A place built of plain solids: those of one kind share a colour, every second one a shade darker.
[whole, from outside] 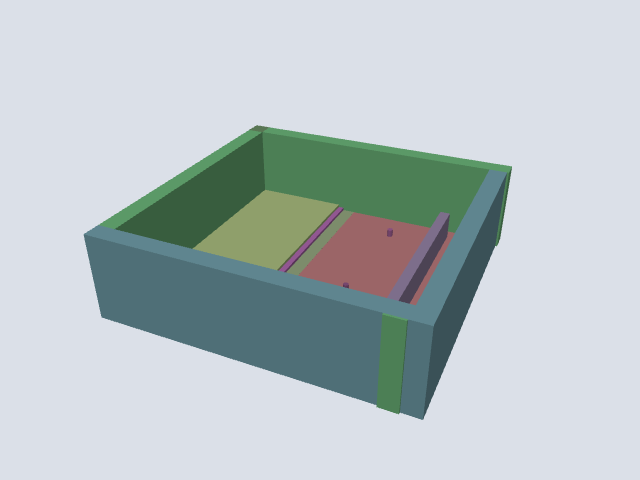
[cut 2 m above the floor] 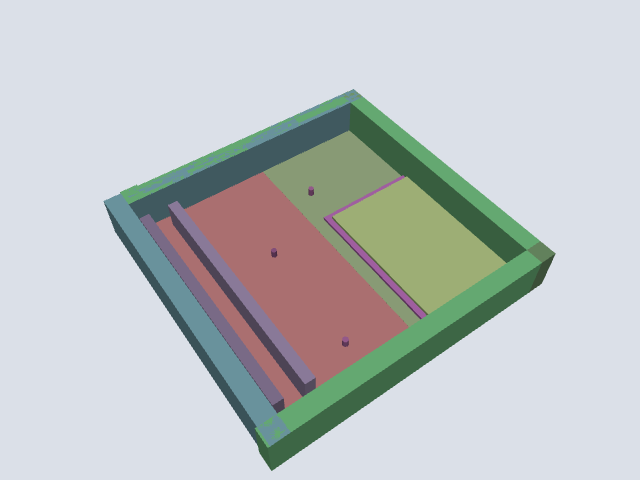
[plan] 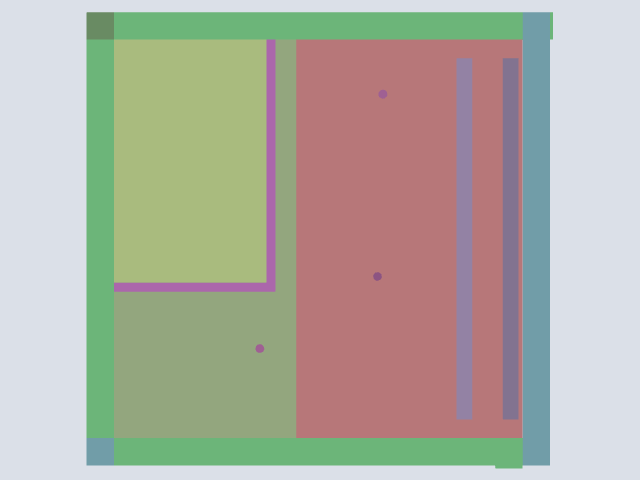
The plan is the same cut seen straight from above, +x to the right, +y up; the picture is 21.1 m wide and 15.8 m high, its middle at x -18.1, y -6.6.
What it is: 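An open-plan public library with a raised story stage, one wing of it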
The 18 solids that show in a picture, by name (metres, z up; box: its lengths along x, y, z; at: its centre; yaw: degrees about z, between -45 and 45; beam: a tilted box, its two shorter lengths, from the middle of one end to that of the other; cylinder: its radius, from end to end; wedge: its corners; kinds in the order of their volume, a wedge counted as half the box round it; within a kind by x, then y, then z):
{
 "wall_1": {"box": [0.9, 13.12, 4.39], "at": [-25.33, -6.56, 1.9]},
 "wall_2": {"box": [13.46, 0.9, 4.39], "at": [-18.16, -13.57, 1.9]},
 "wall_3": {"box": [14.46, 0.9, 4.39], "at": [-17.66, 0.45, 1.9]},
 "wall_4": {"box": [0.9, 1.0, 4.39], "at": [-11.88, -13.62, 1.9]},
 "wall_wing_1": {"box": [15.26, 0.9, 4.39], "at": [-18.16, -13.57, 1.9]},
 "wall_wing_2": {"box": [0.9, 14.92, 4.39], "at": [-10.98, -6.56, 1.9]},
 "floor_1": {"box": [7.46, 13.12, 0.6], "at": [-15.16, -6.56, -0.3]},
 "floor_kidend_1": {"box": [6.0, 13.12, 0.6], "at": [-21.88, -6.56, -0.3]},
 "floor_kid_1": {"box": [5.02, 8.01, 0.9], "at": [-22.37, -4.0, -0.15]},
 "stack_1": {"box": [0.53, 11.9, 1.44], "at": [-13.35, -6.56, 0.72]},
 "stack_2": {"box": [0.53, 11.9, 1.44], "at": [-11.83, -6.56, 0.72]},
 "wall_corner_1": {"box": [0.9, 0.9, 4.39], "at": [-25.33, -13.57, 1.9]},
 "wall_corner_2": {"box": [0.9, 0.9, 4.39], "at": [-25.33, 0.45, 1.9]},
 "step_kid_1": {"box": [5.02, 0.3, 0.75], "at": [-22.37, -8.15, -0.23]},
 "step_kid_2": {"box": [0.3, 8.3, 0.75], "at": [-19.71, -4.15, -0.23]},
 "zclutw_bin_1": {"cylinder": 0.14, "from": [-20.08, -10.17, -0.05], "to": [-20.08, -10.17, 0.43]},
 "zclutw_bin_2": {"cylinder": 0.14, "from": [-16.21, -7.8, -0.05], "to": [-16.21, -7.8, 0.39]},
 "zclutw_bin_3": {"cylinder": 0.15, "from": [-16.03, -1.8, -0.05], "to": [-16.03, -1.8, 0.39]}
}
